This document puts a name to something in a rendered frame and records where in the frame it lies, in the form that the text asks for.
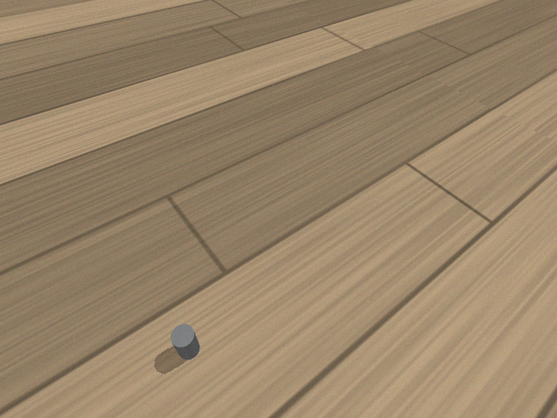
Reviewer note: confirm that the can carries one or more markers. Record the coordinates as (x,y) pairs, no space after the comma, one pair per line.
(185,341)

